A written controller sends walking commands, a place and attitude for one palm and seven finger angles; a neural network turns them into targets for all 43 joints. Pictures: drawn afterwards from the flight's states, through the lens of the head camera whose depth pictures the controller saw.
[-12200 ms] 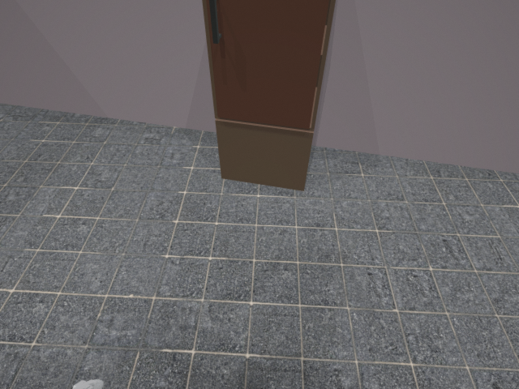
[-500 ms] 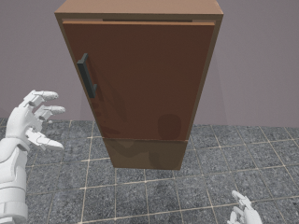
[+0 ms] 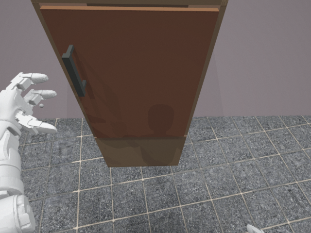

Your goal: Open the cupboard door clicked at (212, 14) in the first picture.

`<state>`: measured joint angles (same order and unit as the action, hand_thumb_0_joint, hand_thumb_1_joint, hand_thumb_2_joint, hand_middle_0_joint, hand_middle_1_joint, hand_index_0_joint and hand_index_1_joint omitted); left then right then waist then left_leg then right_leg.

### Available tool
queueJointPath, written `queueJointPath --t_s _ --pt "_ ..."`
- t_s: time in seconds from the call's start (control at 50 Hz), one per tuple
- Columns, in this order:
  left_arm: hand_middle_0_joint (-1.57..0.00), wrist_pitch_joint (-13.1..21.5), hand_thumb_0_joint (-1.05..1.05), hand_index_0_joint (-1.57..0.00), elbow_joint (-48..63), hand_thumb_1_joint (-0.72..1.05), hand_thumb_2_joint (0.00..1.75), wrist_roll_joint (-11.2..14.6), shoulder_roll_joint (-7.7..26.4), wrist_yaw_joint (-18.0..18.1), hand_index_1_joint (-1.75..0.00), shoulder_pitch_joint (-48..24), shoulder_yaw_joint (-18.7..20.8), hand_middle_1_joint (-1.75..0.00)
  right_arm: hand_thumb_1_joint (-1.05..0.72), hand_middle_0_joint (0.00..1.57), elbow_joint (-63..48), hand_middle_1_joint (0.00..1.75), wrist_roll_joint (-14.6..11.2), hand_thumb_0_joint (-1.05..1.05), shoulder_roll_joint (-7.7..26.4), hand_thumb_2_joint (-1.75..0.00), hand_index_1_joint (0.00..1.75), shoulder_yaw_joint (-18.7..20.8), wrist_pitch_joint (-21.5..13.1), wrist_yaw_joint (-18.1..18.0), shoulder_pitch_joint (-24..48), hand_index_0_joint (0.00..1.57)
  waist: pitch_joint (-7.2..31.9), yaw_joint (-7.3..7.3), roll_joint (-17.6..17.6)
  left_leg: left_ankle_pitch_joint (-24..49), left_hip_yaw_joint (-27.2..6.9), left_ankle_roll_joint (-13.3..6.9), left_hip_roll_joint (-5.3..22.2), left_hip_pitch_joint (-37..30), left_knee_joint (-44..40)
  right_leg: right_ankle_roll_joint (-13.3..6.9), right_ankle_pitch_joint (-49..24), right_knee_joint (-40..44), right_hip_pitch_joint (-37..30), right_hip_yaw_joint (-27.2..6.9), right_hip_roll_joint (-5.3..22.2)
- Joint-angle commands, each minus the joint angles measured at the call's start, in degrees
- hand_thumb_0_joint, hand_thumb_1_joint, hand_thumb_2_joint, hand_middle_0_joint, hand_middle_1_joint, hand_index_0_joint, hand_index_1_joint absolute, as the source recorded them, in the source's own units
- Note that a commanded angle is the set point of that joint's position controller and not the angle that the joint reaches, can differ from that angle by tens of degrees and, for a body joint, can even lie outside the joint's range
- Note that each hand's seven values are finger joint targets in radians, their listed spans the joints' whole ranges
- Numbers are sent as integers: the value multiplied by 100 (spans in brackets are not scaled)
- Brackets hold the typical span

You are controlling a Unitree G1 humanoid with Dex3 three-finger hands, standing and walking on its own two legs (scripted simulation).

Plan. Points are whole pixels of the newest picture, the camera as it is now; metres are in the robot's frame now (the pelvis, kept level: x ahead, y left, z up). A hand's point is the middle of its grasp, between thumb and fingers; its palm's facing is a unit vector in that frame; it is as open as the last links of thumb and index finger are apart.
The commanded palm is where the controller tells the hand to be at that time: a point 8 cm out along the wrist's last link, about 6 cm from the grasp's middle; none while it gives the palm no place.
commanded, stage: move the hooked fingers beside the handle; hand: left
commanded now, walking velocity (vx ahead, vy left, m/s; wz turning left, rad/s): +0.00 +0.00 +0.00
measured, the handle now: (76, 72) +0.53 +0.25 +0.10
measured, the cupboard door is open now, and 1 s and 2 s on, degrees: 0 0 0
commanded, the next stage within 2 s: slide the fingers in behind the handle in 1.90 s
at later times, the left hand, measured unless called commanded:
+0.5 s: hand (44, 91) +0.43 +0.30 +0.12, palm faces +0.05 -1.00 +0.00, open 14.0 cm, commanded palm +0.42 +0.35 +0.11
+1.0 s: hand (53, 78) +0.50 +0.30 +0.11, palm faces +0.04 -1.00 +0.00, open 14.0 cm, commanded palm +0.46 +0.35 +0.10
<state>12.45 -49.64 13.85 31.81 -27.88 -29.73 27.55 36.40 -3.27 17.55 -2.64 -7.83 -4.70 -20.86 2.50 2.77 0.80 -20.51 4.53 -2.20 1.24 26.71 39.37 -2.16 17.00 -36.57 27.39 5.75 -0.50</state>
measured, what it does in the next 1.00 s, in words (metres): stands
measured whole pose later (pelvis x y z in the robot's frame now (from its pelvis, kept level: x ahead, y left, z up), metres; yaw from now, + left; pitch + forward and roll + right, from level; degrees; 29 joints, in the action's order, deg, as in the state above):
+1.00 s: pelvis +0.01 +0.02 -0.01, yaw -2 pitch +17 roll -3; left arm 15.8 -70.6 7.4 44.3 -28.6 -50.3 31.2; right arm 35.3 -1.4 17.8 -3.0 3.3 -3.1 -26.1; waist 3.8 9.0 0.3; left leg -23.2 5.1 -3.3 2.3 38.6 44.7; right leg -1.0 17.6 -39.1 38.4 5.0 -1.4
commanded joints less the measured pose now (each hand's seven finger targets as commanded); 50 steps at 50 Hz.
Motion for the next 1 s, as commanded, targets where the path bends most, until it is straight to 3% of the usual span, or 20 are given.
queueJointPath --t_s 0.0,0.06,0.1,0.18,0.2,0.28,0.32,0.4,0.46,0.52,0.6,0.68,0.74,0.78,0.82,0.86,0.9,0.94,0.98 --pt "-30 375 0 -30 993 -50 30 202 1838 -36 -120 -2134 343 -120 -90 20 -683 30 25 0 903 -90 30 354 -161 -62 -164 20 1813 -63 331 1824 -576 33 -46 -698 -481 30 -1605 248 -788 -466 -67" --pt "-30 346 0 -30 815 -50 30 111 1836 7 -120 -2257 286 -120 -90 20 -684 30 35 0 903 -90 30 346 -86 -44 -209 20 1713 -40 381 1811 -598 50 -40 -627 -505 29 -1542 237 -669 -429 -62" --pt "-30 410 0 -30 1086 -50 30 73 1964 58 -120 -2401 354 -120 -90 20 -722 30 58 0 901 -90 30 353 -46 -12 -241 20 1970 -78 665 2217 -632 91 -24 -883 -454 6 -1700 177 -642 -415 -75" --pt "-30 479 0 -30 970 -50 30 101 1677 112 -120 -2580 154 -120 -90 20 -698 30 77 0 895 -90 30 359 35 7 -321 20 1964 18 474 2529 -689 136 33 -1034 -398 15 -1699 159 -439 -360 -125" --pt "-30 488 0 -30 936 -50 30 80 1838 124 -120 -2560 306 -120 -90 20 -678 30 81 0 915 -90 30 378 57 17 -343 20 2018 -18 507 2553 -688 151 39 -1054 -395 22 -1714 163 -454 -367 -117" --pt "-30 476 0 -30 509 -50 30 -38 1700 149 -120 -3079 35 -120 -90 20 -605 30 82 0 921 -90 30 347 167 0 -372 20 1665 175 515 2206 -710 137 43 -904 -389 17 -1412 182 -112 -335 -119" --pt "-30 552 0 -30 444 -50 30 -108 2001 179 -120 -3229 240 -120 -90 20 -563 30 112 0 954 -90 30 367 205 -3 -454 20 2022 132 559 2295 -742 163 42 -1001 -352 22 -1463 138 -198 -350 -111" --pt "-30 708 0 -30 177 -50 30 -155 2063 135 -120 -3558 192 -120 -90 20 -508 30 133 0 954 -90 30 341 283 2 -509 20 2094 185 673 2328 -756 181 46 -991 -268 21 -1451 88 -109 -352 -123" --pt "-30 698 0 -30 -353 -50 30 -218 2170 84 -120 -3769 143 -120 -90 20 -448 30 125 0 1000 -90 30 315 363 -20 -567 20 1845 326 391 1891 -732 106 35 -587 -247 48 -1309 95 -20 -377 -117" --pt "-30 701 0 -30 -542 -50 30 -317 2347 35 -120 -4117 108 -120 -90 20 -427 30 137 0 1035 -90 30 294 432 -48 -652 20 1958 385 729 1808 -759 115 27 -570 -194 35 -1195 46 142 -385 -107" --pt "-30 784 0 -30 -596 -50 30 -335 2478 13 -120 -4529 104 -120 -90 20 -357 30 168 0 1077 -90 30 307 505 -50 -813 20 2223 479 757 1958 -833 141 68 -699 -83 42 -1171 -21 306 -368 -141" --pt "-30 767 0 -30 -853 -50 30 -367 2679 23 -120 -4484 258 -120 -90 20 -334 30 203 0 1112 -90 30 321 612 -39 -989 20 2389 466 671 2270 -851 142 76 -668 13 41 -1334 -93 284 -351 -166" --pt "-30 691 0 -30 -950 -50 30 -467 2881 14 -120 -4449 326 -120 -90 20 -346 30 211 0 1107 -90 30 319 728 -4 -1075 20 2415 446 793 2362 -775 113 68 -515 59 73 -1512 -95 191 -390 -164" --pt "-30 709 0 -30 -879 -50 30 -464 3049 25 -120 -4388 468 -120 -90 20 -406 30 223 0 1121 -90 30 332 806 -1 -1133 20 2514 404 656 2588 -772 109 72 -473 80 60 -1696 -143 48 -379 -186" --pt "-30 694 0 -30 -908 -50 30 -520 3220 12 -120 -4453 547 -120 -90 20 -404 30 223 0 1122 -90 30 332 887 12 -1179 20 2570 419 864 2649 -724 99 71 -469 129 80 -1792 -141 72 -413 -188" --pt "-30 674 0 -30 -1019 -50 30 -527 3086 -7 -120 -4175 497 -120 -90 20 -449 30 226 0 1100 -90 30 343 942 41 -1207 20 2436 393 797 2669 -724 90 80 -444 125 83 -1764 -125 125 -388 -205" --pt "-30 690 0 -30 -946 -50 30 -466 3108 -48 -120 -4063 548 -120 -90 20 -496 30 231 0 1115 -90 30 350 1002 60 -1225 20 2541 363 816 2813 -710 100 96 -510 141 84 -1837 -152 112 -381 -228" --pt "-30 678 0 -30 -909 -50 30 -459 3116 -86 -120 -4142 531 -120 -90 20 -509 30 219 0 1116 -90 30 360 1051 65 -1226 20 2461 429 702 2574 -668 51 82 -344 141 103 -1828 -127 56 -404 -223" --pt "-30 738 0 -30 -650 -50 30 -410 3248 -107 -120 -4095 688 -120 -90 20 -563 30 229 0 1117 -90 30 380 1072 66 -1232 20 2743 339 921 2835 -667 60 76 -507 181 66 -1996 -193 -65 -417 -234"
